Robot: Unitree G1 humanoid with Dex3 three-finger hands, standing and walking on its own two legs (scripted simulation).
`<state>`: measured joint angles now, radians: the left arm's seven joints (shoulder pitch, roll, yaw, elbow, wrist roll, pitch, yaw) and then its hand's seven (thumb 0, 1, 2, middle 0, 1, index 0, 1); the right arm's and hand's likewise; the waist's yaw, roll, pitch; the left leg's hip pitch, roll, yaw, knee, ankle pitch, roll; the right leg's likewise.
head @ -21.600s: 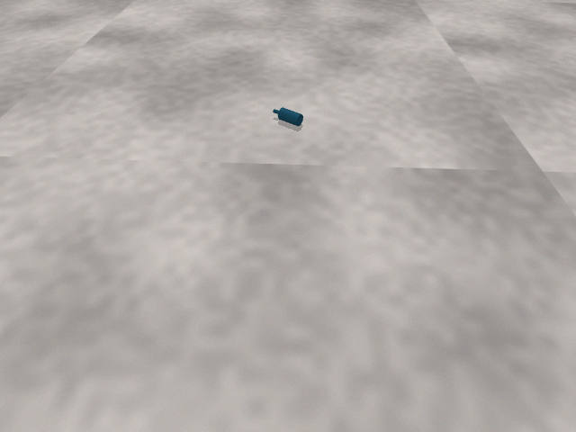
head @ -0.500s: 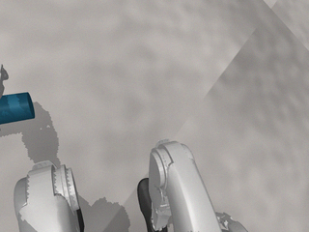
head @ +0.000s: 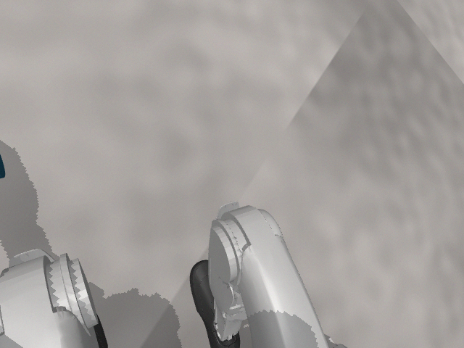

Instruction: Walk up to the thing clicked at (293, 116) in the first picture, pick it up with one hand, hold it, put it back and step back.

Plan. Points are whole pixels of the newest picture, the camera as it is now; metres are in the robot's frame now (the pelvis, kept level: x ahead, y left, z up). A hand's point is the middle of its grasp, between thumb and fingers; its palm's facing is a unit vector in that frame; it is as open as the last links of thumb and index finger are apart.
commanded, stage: rest palm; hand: left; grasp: from above
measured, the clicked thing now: out of the picture +0.44 +0.37 -0.27
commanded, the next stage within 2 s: close in 0.48 s
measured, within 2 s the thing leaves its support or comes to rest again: neither
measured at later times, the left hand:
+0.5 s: hand out of the picture +0.43 +0.34 -0.25, palm faces -0.47 -0.17 -0.86, open 14.2 cm
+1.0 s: hand out of the picture +0.44 +0.34 -0.25, palm faces -0.44 -0.16 -0.89, open 12.8 cm
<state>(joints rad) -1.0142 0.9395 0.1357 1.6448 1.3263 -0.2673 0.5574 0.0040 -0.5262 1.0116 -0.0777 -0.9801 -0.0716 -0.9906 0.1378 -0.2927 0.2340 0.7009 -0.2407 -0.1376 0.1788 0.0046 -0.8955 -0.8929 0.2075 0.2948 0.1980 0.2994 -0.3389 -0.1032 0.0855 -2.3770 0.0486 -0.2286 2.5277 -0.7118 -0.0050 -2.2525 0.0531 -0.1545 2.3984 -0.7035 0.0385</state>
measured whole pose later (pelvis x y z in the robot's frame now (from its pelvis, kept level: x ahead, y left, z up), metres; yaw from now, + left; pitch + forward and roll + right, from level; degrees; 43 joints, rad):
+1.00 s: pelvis +0.00 +0.00 -0.01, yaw -2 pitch +28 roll -14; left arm -1.05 1.02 0.16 1.72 1.29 -0.21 0.58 0.00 -0.30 0.87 -0.21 -0.94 -0.22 -0.93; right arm 0.08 -0.32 0.28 0.67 -0.27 -0.22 0.23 0.00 -0.90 -0.90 0.21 0.29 0.20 0.30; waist -0.36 -0.14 0.14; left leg -2.38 0.05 -0.26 2.56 -0.72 0.00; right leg -2.24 0.07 -0.18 2.41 -0.69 0.05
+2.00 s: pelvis +0.00 +0.00 +0.00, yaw -2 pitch +28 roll -14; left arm -1.02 1.01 0.14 1.68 1.26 -0.23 0.55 0.02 0.01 0.51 -0.54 -0.64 -0.58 -0.61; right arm 0.08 -0.33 0.29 0.65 -0.26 -0.20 0.23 0.00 -0.90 -0.89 0.21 0.29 0.20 0.30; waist -0.35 -0.13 0.15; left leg -2.36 0.05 -0.27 2.56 -0.72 0.00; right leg -2.23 0.07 -0.18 2.39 -0.69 0.05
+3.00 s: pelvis -0.01 +0.00 +0.02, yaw +2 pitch +32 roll -10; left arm -0.94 0.81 0.06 1.36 1.18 -0.17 0.26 0.03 -0.05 0.41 -0.73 -0.45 -0.76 -0.43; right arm 0.10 -0.31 0.13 0.66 -0.15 -0.08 0.21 0.00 -0.91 -0.90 0.20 0.29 0.19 0.30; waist -0.23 -0.01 0.00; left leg -2.34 0.04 -0.18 2.44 -0.68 0.00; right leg -2.23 0.04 -0.12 2.34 -0.69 0.04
